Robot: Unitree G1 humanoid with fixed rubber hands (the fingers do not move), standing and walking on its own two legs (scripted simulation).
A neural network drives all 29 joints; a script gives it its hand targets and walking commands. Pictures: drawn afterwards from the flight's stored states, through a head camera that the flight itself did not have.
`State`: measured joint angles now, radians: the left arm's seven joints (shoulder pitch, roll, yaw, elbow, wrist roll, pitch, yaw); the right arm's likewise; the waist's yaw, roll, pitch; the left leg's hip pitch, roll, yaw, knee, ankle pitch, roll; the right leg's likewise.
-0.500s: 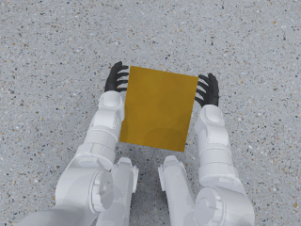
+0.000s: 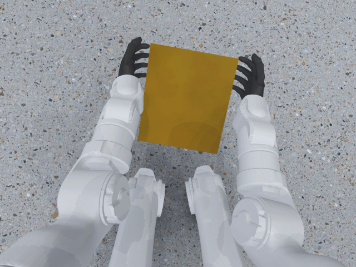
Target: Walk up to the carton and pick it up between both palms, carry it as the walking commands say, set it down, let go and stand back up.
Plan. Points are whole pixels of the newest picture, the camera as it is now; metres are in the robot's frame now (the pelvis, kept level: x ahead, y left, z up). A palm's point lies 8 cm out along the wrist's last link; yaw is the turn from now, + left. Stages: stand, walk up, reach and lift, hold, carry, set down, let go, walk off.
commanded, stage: set down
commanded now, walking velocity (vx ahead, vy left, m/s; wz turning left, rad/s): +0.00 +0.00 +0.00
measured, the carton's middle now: (185, 97) +0.48 -0.03 -0.20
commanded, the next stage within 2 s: none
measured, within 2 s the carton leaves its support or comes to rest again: neither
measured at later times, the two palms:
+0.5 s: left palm (135, 81) +0.52 +0.09 -0.20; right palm (237, 96) +0.48 -0.16 -0.19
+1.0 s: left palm (138, 82) +0.54 +0.09 -0.25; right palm (233, 97) +0.50 -0.17 -0.24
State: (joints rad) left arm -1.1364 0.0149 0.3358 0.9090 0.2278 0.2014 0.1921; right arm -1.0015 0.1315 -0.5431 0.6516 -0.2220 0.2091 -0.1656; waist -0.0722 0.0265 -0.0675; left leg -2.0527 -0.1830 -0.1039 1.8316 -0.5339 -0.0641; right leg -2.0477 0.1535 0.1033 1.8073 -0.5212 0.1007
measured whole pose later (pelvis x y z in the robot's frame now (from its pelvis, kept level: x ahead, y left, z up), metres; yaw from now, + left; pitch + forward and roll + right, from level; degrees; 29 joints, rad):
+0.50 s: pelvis -0.01 +0.00 -0.06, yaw +0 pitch +44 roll -2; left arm -1.30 0.10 0.27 0.98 0.17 0.20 0.19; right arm -1.15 0.06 -0.53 0.70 -0.17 0.20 -0.16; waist -0.07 0.02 0.06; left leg -2.23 -0.20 -0.09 2.01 -0.55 -0.08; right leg -2.22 0.16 0.09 1.98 -0.54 0.12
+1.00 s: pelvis +0.01 +0.00 -0.09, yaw -1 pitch +41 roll -2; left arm -1.37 0.16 0.20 1.06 0.09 0.16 0.16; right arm -1.21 0.00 -0.50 0.79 -0.12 0.16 -0.15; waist -0.07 0.01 0.19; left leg -2.25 -0.18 -0.07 2.15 -0.62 -0.06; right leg -2.24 0.15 0.07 2.12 -0.60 0.10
